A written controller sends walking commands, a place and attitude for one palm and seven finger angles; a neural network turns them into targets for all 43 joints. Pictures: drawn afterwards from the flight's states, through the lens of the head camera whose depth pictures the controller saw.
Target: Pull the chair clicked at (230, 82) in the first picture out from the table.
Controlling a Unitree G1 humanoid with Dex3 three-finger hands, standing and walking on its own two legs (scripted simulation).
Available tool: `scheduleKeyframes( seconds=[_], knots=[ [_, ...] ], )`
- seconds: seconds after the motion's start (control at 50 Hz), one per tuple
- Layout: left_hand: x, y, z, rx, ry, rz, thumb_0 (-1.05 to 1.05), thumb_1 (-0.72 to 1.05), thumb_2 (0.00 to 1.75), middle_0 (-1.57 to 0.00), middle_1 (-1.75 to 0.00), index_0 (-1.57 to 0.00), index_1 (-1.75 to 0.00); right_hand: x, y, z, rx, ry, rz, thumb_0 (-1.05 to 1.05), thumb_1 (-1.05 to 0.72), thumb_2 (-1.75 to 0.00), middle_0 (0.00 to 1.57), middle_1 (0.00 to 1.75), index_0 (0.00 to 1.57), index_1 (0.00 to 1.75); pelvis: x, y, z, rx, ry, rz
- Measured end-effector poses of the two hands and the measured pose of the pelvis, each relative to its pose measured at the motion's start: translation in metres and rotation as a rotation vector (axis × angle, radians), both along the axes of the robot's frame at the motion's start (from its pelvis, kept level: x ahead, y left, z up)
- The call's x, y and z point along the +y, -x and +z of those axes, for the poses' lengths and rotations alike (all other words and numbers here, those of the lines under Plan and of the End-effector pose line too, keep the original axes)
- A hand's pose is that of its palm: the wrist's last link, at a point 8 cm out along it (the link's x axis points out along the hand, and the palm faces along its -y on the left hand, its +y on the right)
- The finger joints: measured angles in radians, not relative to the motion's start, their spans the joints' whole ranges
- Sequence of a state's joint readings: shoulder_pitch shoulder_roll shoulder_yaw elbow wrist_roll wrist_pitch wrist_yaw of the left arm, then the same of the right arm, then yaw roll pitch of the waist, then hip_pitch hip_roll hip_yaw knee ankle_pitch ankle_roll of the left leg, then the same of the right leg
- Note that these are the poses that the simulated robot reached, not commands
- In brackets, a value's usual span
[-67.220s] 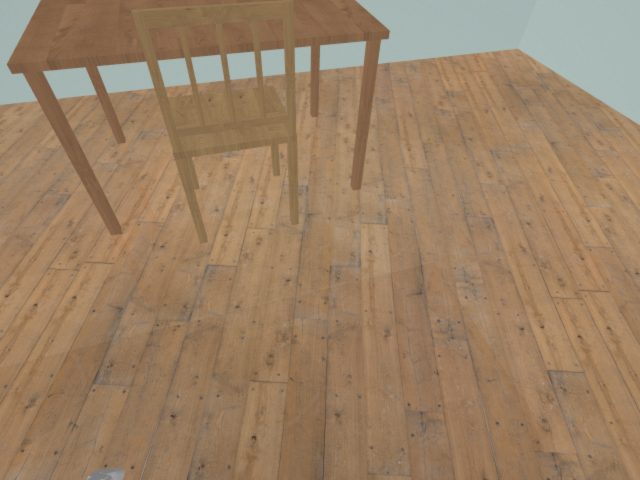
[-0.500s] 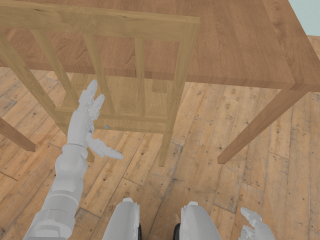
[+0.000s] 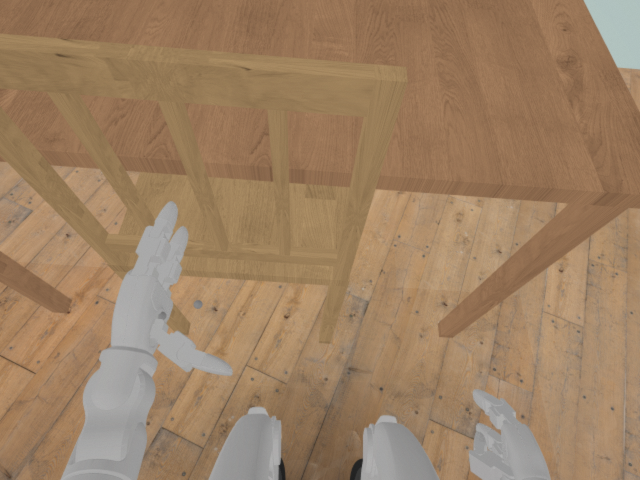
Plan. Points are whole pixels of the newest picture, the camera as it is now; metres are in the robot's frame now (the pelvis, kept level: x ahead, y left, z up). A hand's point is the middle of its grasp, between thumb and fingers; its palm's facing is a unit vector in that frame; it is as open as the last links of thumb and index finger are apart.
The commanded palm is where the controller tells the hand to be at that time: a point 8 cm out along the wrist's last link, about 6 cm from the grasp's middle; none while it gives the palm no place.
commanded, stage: aim the fingers beside a spindle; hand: left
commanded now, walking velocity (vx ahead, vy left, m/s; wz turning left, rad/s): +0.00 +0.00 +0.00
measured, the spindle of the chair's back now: (202, 190) +0.46 +0.17 +0.04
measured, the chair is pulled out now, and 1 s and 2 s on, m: -0.11 -0.11 -0.11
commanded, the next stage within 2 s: push the fingers through the gap in 1.00 s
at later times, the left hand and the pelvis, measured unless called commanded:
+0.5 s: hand (188, 339) +0.27 +0.16 +0.02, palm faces -0.05 -1.00 -0.05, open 17.0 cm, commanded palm +0.26 +0.21 +0.03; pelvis +0.00 -0.01 +0.00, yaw +1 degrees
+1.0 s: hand (190, 331) +0.28 +0.16 +0.02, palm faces -0.07 -1.00 -0.03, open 17.0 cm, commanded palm +0.26 +0.21 +0.03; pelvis +0.00 -0.01 +0.00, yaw +0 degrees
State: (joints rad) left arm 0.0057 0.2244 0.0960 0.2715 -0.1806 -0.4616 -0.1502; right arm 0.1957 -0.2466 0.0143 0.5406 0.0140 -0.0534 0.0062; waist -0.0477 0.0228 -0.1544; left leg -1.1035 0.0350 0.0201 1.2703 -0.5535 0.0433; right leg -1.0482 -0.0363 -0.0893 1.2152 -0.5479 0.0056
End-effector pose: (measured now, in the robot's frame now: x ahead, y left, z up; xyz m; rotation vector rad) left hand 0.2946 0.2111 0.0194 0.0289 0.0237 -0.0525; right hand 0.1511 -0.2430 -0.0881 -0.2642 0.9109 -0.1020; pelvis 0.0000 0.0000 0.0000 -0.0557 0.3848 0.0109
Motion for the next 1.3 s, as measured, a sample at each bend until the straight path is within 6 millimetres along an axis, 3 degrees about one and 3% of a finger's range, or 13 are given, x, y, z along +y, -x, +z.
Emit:
scheduleKeyframes(
  seconds=[0.24, 0.48, 0.66, 0.9, 1.14, 1.3],
  knots=[
    [-0.001, 0.021, 0.005, 0.016, -0.004, -0.007, -0.01, -0.5, 0.3, -0.06, -0.08, -0.06, -0.08, 0.002, -0.025, 0.004, -0.055, -0.007, 0.021, 0.01, -0.9, -0.89, 0.2, 0.3, 0.2, 0.3, -0.004, -0.009, 0.0, 0.005, 0.001, 0.005],
    [0.003, 0.041, 0.007, 0.015, -0.017, 0.002, -0.01, -0.5, 0.3, -0.06, -0.08, -0.06, -0.08, -0.002, -0.025, 0.005, -0.089, -0.002, 0.029, 0.01, -0.9, -0.89, 0.2, 0.3, 0.2, 0.3, -0.009, -0.005, -0.004, -0.004, 0.003, 0.012],
    [-0.008, 0.031, 0.007, 0.0, -0.015, -0.025, -0.01, -0.5, 0.3, -0.06, -0.08, -0.06, -0.08, -0.008, -0.014, 0.002, -0.084, 0.007, 0.016, 0.01, -0.9, -0.89, 0.2, 0.3, 0.2, 0.3, -0.011, 0.002, -0.006, -0.006, 0.001, 0.01],
    [0.009, 0.03, 0.009, 0.013, -0.021, 0.01, -0.01, -0.5, 0.3, -0.06, -0.08, -0.06, -0.08, -0.014, 0.004, 0.004, -0.049, 0.013, -0.013, 0.01, -0.9, -0.89, 0.2, 0.3, 0.2, 0.3, -0.012, 0.001, -0.001, -0.012, 0.001, 0.006],
    [0.001, 0.031, 0.005, 0.006, -0.015, -0.008, -0.01, -0.5, 0.3, -0.06, -0.08, -0.06, -0.08, -0.011, -0.005, 0.006, -0.073, 0.023, -0.003, 0.01, -0.9, -0.9, 0.2, 0.3, 0.2, 0.3, -0.008, 0.001, -0.003, -0.007, 0.001, 0.005],
    [0.003, 0.012, 0.003, -0.002, -0.015, -0.008, -0.01, -0.5, 0.3, -0.06, -0.08, -0.06, -0.08, -0.004, -0.01, 0.001, -0.061, 0.015, 0.016, 0.01, -0.9, -0.89, 0.2, 0.3, 0.2, 0.3, -0.007, 0.002, -0.005, 0.0, 0.005, 0.01]
  ],
)
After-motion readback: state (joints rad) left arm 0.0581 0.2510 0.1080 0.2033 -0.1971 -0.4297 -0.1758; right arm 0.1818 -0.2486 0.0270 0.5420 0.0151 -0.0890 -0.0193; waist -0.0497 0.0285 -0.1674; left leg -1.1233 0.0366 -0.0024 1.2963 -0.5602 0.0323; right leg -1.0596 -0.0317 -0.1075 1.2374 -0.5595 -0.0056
